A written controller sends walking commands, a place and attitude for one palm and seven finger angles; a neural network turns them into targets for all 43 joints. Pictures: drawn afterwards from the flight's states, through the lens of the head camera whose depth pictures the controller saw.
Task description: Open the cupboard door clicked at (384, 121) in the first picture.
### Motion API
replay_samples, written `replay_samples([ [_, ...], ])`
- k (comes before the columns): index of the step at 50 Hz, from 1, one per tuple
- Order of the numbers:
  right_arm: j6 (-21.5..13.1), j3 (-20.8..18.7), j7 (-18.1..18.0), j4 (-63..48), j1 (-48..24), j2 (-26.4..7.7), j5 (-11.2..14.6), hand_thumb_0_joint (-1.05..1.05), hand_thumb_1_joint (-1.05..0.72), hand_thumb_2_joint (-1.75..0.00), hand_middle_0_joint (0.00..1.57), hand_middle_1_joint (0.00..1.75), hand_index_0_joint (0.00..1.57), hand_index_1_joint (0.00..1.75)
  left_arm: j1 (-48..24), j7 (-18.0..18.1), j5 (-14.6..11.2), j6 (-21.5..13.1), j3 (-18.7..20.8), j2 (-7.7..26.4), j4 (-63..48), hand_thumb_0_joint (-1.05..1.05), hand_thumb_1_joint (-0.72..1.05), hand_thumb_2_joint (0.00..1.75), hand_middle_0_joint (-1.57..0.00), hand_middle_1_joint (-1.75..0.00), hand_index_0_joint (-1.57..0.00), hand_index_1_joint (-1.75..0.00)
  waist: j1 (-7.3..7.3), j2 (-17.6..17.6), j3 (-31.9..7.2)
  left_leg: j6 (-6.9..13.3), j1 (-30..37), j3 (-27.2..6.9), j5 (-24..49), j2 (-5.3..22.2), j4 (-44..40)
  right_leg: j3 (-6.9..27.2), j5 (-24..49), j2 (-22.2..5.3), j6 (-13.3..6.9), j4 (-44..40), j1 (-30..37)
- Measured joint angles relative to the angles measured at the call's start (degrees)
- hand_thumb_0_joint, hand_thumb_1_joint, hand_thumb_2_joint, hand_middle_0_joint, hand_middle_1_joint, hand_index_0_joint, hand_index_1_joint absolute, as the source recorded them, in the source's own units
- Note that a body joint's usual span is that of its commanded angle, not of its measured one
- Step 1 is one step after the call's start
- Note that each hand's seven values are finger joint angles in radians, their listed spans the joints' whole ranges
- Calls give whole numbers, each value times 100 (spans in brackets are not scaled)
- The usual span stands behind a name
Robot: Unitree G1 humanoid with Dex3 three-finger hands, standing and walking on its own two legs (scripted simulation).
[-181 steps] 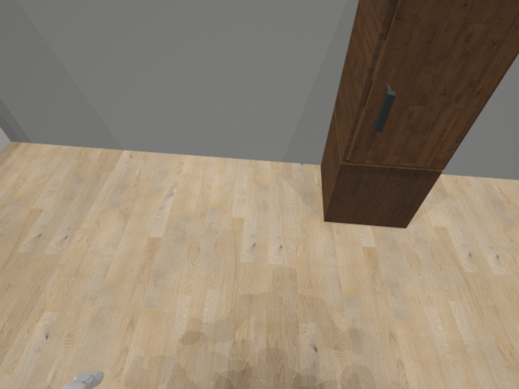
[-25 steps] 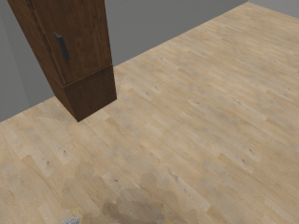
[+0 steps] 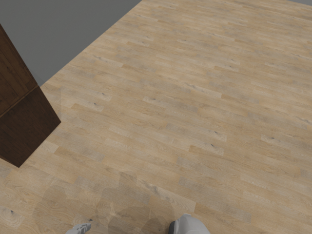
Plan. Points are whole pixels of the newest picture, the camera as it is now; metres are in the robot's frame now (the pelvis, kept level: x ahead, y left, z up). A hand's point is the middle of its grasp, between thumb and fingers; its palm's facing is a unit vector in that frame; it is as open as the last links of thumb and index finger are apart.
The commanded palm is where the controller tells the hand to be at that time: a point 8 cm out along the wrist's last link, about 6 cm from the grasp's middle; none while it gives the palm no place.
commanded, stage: walk to a spot facing it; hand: left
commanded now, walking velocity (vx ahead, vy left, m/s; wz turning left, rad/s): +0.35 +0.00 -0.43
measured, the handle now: out of the picture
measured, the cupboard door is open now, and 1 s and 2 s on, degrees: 0 0 0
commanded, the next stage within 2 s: turn to face it in 0.86 s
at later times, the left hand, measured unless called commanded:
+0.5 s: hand (92, 201) +0.24 +0.20 -0.19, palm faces -0.06 -0.98 -0.17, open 7.4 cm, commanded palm none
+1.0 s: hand (141, 110) +0.60 +0.05 -0.17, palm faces -0.48 -0.86 -0.18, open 7.4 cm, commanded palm none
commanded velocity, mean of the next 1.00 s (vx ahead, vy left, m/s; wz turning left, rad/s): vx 0.26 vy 0.00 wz -0.36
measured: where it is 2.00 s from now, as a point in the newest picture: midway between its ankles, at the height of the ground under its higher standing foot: (168, 182)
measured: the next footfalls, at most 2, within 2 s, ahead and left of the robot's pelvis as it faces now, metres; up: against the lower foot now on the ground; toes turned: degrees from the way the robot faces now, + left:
right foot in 0.06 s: +0.16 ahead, -0.12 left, +0.00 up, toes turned -10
left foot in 0.48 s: +0.36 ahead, +0.10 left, +0.00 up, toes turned -1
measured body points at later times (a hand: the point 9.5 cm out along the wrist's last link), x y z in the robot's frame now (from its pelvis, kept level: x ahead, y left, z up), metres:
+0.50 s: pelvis +0.22 +0.00 -0.01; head +0.23 +0.03 +0.44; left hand +0.24 +0.25 -0.17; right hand +0.32 -0.25 -0.12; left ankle +0.32 +0.10 -0.74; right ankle +0.12 -0.12 -0.73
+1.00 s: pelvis +0.41 -0.06 -0.01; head +0.46 -0.09 +0.43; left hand +0.62 +0.09 -0.16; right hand +0.21 -0.21 -0.15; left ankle +0.32 +0.10 -0.73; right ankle +0.47 -0.19 -0.73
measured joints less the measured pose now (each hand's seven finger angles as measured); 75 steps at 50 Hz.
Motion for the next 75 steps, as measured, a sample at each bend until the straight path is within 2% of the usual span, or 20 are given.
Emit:
replay_samples([
  [3,66,-25,53,96,169,17,61,0,-90,-90,20,30,20,30,-159,12,3,-269,-41,3,-100,1,91,90,-20,-30,-20,-30,21,26,50,-104,-194,-8,-467,361,1236,-205,394,242,-344,-760,525],
  [6,248,-30,60,158,-135,-33,151,1,-90,-90,20,30,20,30,-180,139,-111,-505,-47,-2,-142,1,91,90,-20,-30,-20,-30,129,18,138,50,-1438,-1244,-600,254,4095,-127,165,328,-435,-229,557],
  [9,279,-96,37,-34,-686,-153,99,1,-90,-90,20,30,20,30,45,250,-135,-514,-74,-20,-44,1,90,90,-20,-30,-20,-30,178,61,78,133,-2508,-1775,60,108,5074,5,31,472,-344,-646,1003],
  [16,163,-158,110,-708,-1738,-322,30,1,-91,-90,19,30,19,30,687,348,-64,-533,-44,42,322,0,92,90,-21,-30,-20,-30,326,178,-306,68,-3568,-1904,918,87,3316,346,109,646,-282,-1563,1785],
  [23,56,-98,218,-879,-2092,-327,52,0,-91,-90,19,30,19,30,1199,314,-70,-484,-65,89,476,1,91,90,-20,-30,-20,-30,657,71,-424,150,-2806,-1752,1228,-275,1283,588,-490,597,-29,-1480,2379],
  [26,-90,-34,176,-881,-2107,-273,-2,0,-90,-90,19,30,20,30,1347,300,-108,-396,-22,116,555,1,91,90,-20,-30,-20,-30,704,-122,-364,463,-2473,-1516,1220,-421,1213,795,-1099,463,-80,-118,2003],
  [30,-136,33,75,-770,-1780,-144,10,0,-90,-90,20,30,20,30,1286,227,-57,-271,32,105,665,1,91,90,-20,-30,-20,-30,603,-151,-345,626,-1942,-1227,939,-404,958,681,-710,341,-142,2323,836],
  [35,-148,-114,-87,-425,-1178,-153,78,-1,-94,-90,20,30,20,30,1099,174,-9,-186,135,55,443,1,91,90,-20,-30,-20,-30,557,-160,-384,585,-1240,-869,974,-449,155,617,246,24,13,2788,-193],
  [43,-88,-95,-86,13,-411,-138,65,0,-92,-90,19,30,20,30,530,111,1,-47,164,7,260,1,91,90,-20,-30,-19,-30,339,-137,-210,377,-415,-332,589,-395,-275,291,689,-229,173,1502,-618],
  [49,59,-108,-46,146,-121,-68,52,0,-91,-90,20,30,20,30,-33,110,-19,-182,64,-17,74,1,91,90,-20,-30,-19,-30,94,75,101,11,-95,25,-150,-11,398,-140,467,171,-102,-313,42],
  [51,123,-94,-10,181,8,-11,117,0,-91,-90,20,30,20,30,-119,153,-4,-377,11,46,-5,1,91,90,-20,-30,-20,-30,77,25,84,39,-471,-185,-357,192,1657,-216,872,236,-330,-727,426],
  [52,177,-83,-15,211,-72,-19,155,0,-90,-90,20,30,20,30,-205,205,-39,-470,-10,26,-10,1,91,90,-20,-30,-20,-30,85,84,137,77,-883,-633,-573,232,2609,-226,627,279,-455,-451,362],
  [54,271,-68,-53,215,-319,-36,192,1,-90,-90,20,30,20,30,-308,297,-96,-548,-85,-28,-6,1,91,90,-20,-30,-20,-30,47,157,208,122,-1665,-1507,-734,34,4101,-249,175,310,-556,-212,448],
  [56,311,-56,-77,151,-561,-49,171,1,-90,-90,20,30,20,30,-333,393,-120,-533,-155,-112,44,1,91,90,-20,-30,-20,-30,33,198,160,157,-2241,-1910,-527,-106,4720,-280,81,313,-497,-396,712],
  [59,368,-25,-93,-41,-903,-76,145,1,-91,-90,19,30,19,30,-286,472,-117,-481,-263,-266,138,1,91,90,-20,-30,-20,-30,-8,268,-25,162,-2785,-2066,-193,-161,4324,-371,171,286,-450,-819,1067],
  [64,489,-52,-58,-297,-1247,-150,88,1,-93,-90,19,30,20,30,-206,499,-113,-338,-317,-488,118,1,90,90,-20,-30,-20,-30,20,297,-238,124,-3108,-1912,162,-237,3494,-654,133,141,-369,-1125,1457],
  [69,555,-132,82,-444,-1364,-272,94,2,-94,-90,19,30,20,30,-96,494,-66,-263,-207,-388,-39,0,90,90,-19,-30,-20,-30,175,106,-256,161,-2850,-1641,137,-320,2689,-972,-113,-82,-234,-908,1557],
  [72,515,-161,134,-624,-1357,-355,73,1,-93,-90,19,30,19,30,43,485,-84,-196,-124,-234,-99,0,90,90,-20,-30,-20,-30,225,30,-245,244,-2419,-1597,649,-370,1703,-1169,-416,-261,-107,-423,1419],
  [73,480,-179,137,-669,-1365,-368,55,1,-92,-90,19,30,19,30,92,474,-108,-153,-85,-161,-115,0,90,90,-20,-30,-20,-30,217,-25,-245,353,-2470,-1628,742,-446,1673,-1131,-612,-345,6,-135,1277],
  [75,428,-169,131,-749,-1426,-359,28,1,-92,-90,19,30,19,30,176,474,-114,-35,-8,9,-132,1,90,90,-20,-30,-20,-30,243,-128,-171,585,-2598,-1650,649,-568,1826,-574,-1384,-280,187,846,828],
])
